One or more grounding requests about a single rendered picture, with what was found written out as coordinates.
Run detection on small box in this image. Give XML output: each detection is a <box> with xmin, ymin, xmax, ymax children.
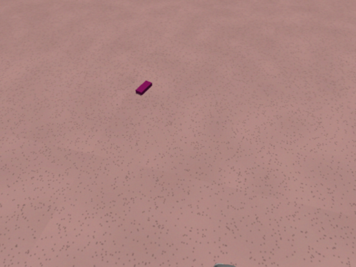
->
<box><xmin>136</xmin><ymin>81</ymin><xmax>152</xmax><ymax>95</ymax></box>

